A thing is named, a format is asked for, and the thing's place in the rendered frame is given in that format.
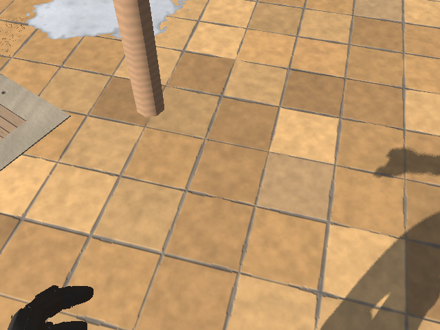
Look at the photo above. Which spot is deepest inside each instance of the left robot hand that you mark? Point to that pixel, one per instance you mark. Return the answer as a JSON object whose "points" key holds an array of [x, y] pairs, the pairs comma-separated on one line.
{"points": [[47, 304]]}

